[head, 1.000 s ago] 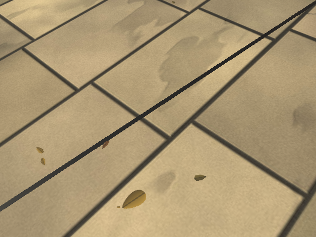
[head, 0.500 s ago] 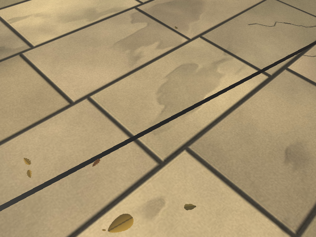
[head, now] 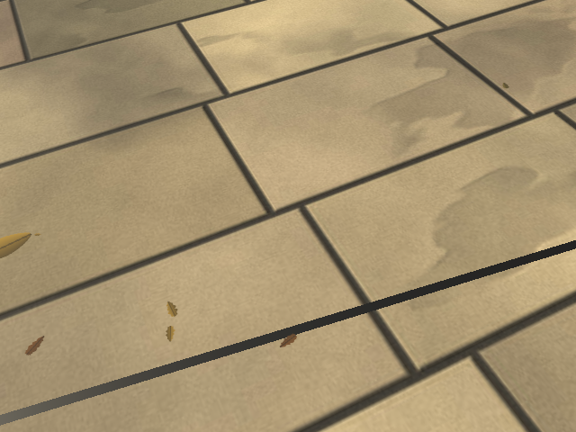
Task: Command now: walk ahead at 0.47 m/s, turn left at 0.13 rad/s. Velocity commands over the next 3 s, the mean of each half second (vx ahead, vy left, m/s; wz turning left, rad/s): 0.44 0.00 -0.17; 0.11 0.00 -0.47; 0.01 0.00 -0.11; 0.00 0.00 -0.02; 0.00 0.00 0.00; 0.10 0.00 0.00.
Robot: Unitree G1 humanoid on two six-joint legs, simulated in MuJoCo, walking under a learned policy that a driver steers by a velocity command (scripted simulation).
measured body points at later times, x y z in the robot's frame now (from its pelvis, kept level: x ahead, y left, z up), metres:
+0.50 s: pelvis +0.27 +0.06 +0.00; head +0.30 +0.07 +0.45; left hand +0.47 +0.31 -0.10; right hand +0.29 -0.22 -0.12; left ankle +0.26 +0.15 -0.75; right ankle +0.38 -0.11 -0.67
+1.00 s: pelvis +0.40 +0.03 -0.01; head +0.43 +0.00 +0.43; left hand +0.66 +0.22 -0.09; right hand +0.45 -0.28 -0.13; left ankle +0.50 +0.17 -0.70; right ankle +0.44 -0.08 -0.75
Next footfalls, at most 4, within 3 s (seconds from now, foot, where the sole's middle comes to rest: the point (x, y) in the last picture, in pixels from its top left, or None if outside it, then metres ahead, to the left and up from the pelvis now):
0.18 left None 0.30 0.15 -0.78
0.68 right None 0.48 -0.09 -0.78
1.12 left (270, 423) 0.53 0.15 -0.78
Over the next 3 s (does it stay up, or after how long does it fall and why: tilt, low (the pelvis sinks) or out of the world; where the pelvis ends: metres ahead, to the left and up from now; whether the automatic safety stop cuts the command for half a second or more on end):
stays up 0.51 0.03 0.00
